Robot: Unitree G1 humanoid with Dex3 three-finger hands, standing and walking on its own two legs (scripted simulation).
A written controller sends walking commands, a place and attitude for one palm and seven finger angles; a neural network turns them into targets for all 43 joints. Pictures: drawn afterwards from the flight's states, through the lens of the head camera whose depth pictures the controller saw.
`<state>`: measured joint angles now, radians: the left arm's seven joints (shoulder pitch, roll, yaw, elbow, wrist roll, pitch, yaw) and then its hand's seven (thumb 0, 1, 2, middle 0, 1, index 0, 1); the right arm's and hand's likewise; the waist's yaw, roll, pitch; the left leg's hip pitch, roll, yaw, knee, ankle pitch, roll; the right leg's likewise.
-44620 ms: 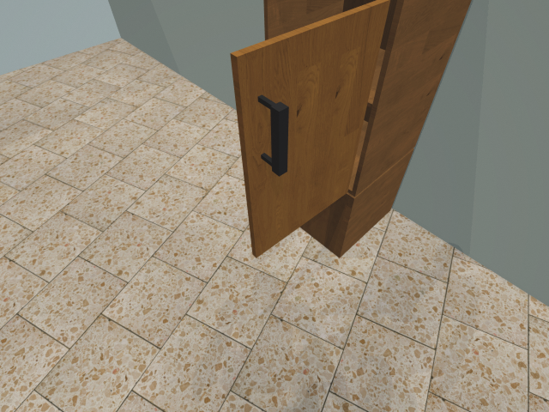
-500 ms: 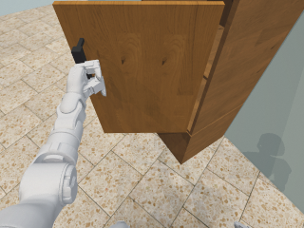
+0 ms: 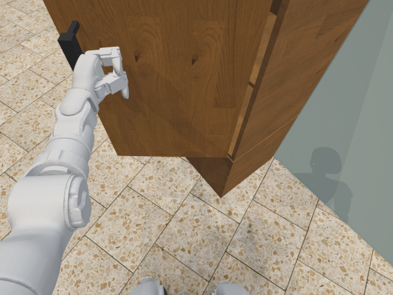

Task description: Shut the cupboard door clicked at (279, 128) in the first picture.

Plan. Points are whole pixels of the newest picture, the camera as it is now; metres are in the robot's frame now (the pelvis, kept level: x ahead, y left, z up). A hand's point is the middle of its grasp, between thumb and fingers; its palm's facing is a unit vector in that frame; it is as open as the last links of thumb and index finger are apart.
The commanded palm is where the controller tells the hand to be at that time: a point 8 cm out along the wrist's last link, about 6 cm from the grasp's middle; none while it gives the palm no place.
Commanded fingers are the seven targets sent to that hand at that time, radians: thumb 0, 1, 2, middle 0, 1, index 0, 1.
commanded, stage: push the door shut along its arc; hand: left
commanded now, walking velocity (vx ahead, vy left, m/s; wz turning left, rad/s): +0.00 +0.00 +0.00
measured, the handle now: (84, 64) +0.57 +0.18 +0.13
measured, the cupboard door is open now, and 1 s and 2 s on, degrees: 52 40 33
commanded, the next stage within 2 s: pull the fist back off the door in 1.02 s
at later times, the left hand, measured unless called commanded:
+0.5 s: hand (134, 62) +0.56 +0.08 +0.14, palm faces -0.29 -0.96 -0.01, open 3.2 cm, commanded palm +0.57 +0.12 +0.13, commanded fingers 0.00 0.90 0.90 -1.30 -1.50 -1.30 -1.50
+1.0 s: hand (143, 51) +0.59 +0.06 +0.14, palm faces -0.35 -0.93 -0.02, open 3.4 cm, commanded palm +0.63 +0.07 +0.13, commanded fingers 0.00 0.90 0.90 -1.30 -1.50 -1.30 -1.50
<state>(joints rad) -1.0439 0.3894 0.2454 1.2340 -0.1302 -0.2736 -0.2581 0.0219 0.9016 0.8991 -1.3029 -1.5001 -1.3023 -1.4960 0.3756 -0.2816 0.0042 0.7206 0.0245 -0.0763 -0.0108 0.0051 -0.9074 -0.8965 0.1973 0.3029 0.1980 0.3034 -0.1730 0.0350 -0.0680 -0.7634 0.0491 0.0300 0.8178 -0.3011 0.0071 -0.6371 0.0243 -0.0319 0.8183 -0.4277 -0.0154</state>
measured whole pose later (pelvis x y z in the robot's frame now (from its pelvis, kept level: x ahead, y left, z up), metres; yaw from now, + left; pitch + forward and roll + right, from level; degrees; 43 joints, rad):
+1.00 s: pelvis +0.00 +0.00 -0.03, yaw +0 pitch +25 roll -4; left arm -1.52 0.57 0.19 1.43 -0.04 -0.15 -0.34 0.01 1.01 1.00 -1.30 -1.50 -1.30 -1.50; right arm 0.43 -0.28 0.02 0.77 -0.04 -0.10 -0.02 0.00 -0.91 -0.90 0.20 0.30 0.20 0.30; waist -0.29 0.06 -0.06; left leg -1.09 0.06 -0.01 1.00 -0.36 0.01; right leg -0.93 0.04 -0.07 0.97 -0.48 -0.02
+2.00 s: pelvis +0.03 -0.02 +0.00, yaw +1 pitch +15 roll -1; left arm -0.93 0.14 0.18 1.04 -0.04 -0.36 0.16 0.02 0.90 0.90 -1.30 -1.50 -1.30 -1.50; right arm 0.39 -0.27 -0.06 0.69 -0.03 -0.04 0.08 0.00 -0.91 -0.90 0.19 0.30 0.19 0.30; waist -0.13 0.05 -0.10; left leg -0.73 0.05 0.01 0.80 -0.33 -0.02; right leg -0.60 0.03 -0.04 0.79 -0.46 -0.04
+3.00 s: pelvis +0.02 +0.00 +0.04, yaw +1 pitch -3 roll +0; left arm 0.10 0.28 0.11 -0.08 -0.07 -0.08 0.07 0.02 0.90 0.90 -0.88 -1.03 -0.88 -1.03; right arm 0.15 -0.22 0.05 0.58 0.04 -0.01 -0.06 0.01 -0.91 -0.90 0.20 0.30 0.20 0.30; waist 0.04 0.07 0.01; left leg -0.19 0.01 0.04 0.43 -0.18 0.01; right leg -0.07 0.00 -0.02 0.41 -0.29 -0.01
